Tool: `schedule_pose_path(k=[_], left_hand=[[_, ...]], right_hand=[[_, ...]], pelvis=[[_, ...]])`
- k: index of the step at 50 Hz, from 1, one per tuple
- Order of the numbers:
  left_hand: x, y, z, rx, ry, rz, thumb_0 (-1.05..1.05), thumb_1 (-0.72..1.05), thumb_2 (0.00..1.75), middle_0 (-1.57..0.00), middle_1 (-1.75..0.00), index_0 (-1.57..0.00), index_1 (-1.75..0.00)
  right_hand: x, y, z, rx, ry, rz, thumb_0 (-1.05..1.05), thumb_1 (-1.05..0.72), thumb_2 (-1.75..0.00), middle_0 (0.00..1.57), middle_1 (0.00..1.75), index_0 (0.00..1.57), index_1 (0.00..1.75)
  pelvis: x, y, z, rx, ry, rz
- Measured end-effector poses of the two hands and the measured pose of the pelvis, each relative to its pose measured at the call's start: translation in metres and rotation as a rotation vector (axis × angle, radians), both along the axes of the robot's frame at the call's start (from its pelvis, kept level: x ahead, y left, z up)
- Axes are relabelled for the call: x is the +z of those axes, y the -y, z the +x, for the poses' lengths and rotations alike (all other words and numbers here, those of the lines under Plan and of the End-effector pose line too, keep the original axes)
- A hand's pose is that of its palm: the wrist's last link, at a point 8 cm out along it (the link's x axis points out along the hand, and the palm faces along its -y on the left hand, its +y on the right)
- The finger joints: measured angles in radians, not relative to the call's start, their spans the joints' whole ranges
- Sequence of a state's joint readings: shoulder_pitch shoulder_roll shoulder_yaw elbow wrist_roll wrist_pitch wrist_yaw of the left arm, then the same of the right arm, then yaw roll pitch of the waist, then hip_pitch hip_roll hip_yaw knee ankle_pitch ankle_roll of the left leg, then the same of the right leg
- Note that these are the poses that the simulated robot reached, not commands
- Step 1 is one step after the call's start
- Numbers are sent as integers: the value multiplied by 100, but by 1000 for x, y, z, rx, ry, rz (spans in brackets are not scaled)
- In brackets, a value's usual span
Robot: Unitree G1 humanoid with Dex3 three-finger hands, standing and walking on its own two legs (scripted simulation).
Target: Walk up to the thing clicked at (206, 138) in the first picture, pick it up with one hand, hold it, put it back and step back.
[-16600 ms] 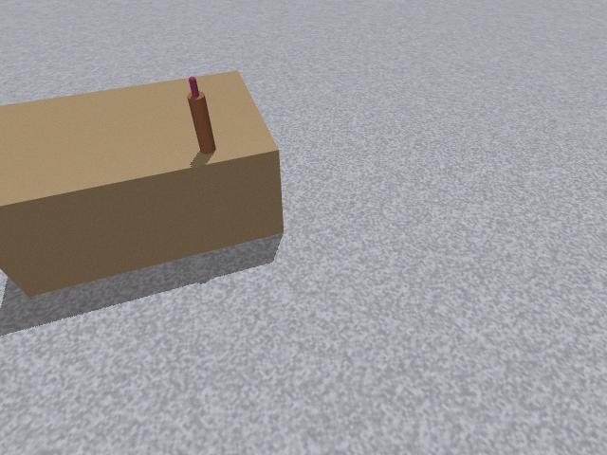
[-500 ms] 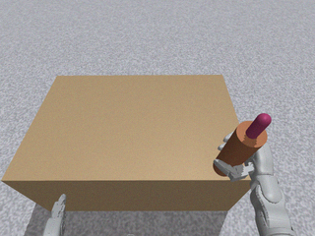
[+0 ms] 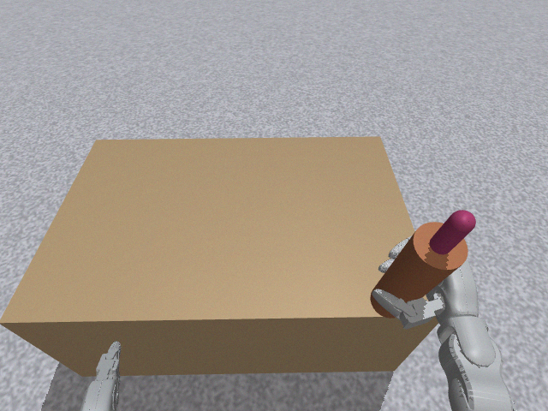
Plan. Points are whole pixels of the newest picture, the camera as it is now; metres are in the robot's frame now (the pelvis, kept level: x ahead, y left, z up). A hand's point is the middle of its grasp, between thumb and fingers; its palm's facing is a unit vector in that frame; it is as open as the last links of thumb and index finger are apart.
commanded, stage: hold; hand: right
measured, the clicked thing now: (416, 270) +0.29 -0.15 +0.11
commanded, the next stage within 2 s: crouch in 1.76 s
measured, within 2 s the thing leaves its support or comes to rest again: neither
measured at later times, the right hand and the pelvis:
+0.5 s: hand (399, 283) +0.30 -0.15 +0.05, palm faces +0.05 +1.00 -0.02, open 8.5 cm; pelvis -0.01 +0.00 +0.00, yaw +0 degrees
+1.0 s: hand (401, 280) +0.31 -0.16 +0.05, palm faces +0.01 +1.00 -0.02, open 8.5 cm; pelvis +0.00 +0.00 +0.00, yaw +0 degrees
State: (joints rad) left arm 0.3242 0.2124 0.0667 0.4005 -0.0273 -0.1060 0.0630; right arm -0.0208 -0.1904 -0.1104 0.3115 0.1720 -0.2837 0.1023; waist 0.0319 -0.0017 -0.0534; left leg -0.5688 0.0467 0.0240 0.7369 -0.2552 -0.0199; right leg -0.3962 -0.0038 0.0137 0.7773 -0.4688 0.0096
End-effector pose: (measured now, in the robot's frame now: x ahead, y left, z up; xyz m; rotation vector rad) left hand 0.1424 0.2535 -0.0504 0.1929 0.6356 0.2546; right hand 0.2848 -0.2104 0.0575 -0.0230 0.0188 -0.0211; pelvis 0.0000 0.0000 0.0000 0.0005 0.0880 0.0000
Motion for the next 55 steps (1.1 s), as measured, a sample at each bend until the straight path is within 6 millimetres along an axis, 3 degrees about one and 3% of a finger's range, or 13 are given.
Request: schedule_pose_path(k=[12,21,28,38,46,55], left_hand=[[-1,-10,-11,21,-1,16,-1,-54,5,-5,-5,-5,-5],[-4,-7,-15,16,-14,3,-1,-54,5,-5,-5,-5,-5],[-4,-13,-12,33,-12,16,-1,-54,6,-5,-5,-5,-5],[2,2,-1,-15,26,2,-1,-55,6,-5,-5,-5,-5],[-3,-5,-4,4,-9,19,-1,-55,6,-5,-5,-5,-5],[-1,4,0,-13,8,-7,-1,-56,6,-5,-5,-5,-5]], right_hand=[[0,0,-3,-15,5,4,-9,33,-104,77,114,91,121],[-4,-19,-8,25,-16,10,-9,33,-104,78,114,91,121],[-2,0,-4,-49,5,-9,-9,33,-105,77,114,91,121],[-13,-8,-5,5,-42,16,-9,33,-105,77,114,91,121],[-7,7,1,-36,12,-11,-9,33,-105,77,114,91,121],[-8,-10,3,31,-22,13,-9,33,-105,77,114,91,121]], pelvis=[[0,-3,-9,3,15,-3],[2,-4,-10,7,13,-4],[1,-6,-10,6,16,-3],[3,-3,-3,1,7,0],[0,-2,-4,2,2,0],[2,1,2,1,-3,1]])
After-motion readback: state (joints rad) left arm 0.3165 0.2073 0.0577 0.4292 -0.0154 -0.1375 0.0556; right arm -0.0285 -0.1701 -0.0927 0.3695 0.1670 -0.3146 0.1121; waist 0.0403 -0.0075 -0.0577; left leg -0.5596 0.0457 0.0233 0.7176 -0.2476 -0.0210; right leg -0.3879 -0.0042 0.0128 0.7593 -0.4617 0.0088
